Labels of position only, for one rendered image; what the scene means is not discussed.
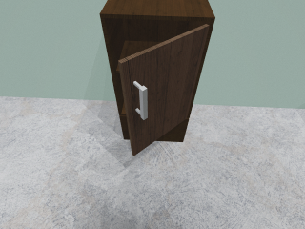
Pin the cupboard door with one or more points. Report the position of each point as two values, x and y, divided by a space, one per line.
169 71

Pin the handle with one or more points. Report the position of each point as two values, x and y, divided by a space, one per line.
143 100

